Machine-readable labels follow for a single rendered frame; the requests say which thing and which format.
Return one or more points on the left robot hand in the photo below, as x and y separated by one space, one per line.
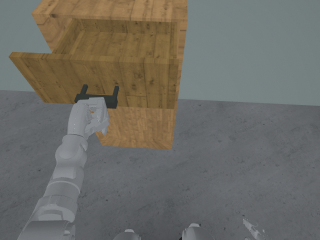
80 117

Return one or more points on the robot right thigh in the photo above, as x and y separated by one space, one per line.
196 233

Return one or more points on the drawer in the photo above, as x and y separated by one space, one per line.
138 56

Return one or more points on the right robot hand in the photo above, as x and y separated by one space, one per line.
256 230

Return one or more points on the robot left forearm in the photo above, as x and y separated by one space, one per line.
59 201

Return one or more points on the robot left upper arm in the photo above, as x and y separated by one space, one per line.
49 230

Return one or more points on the handle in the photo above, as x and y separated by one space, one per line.
110 100

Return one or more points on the cabinet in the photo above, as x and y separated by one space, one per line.
134 127

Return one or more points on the robot left shin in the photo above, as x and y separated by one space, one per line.
129 230

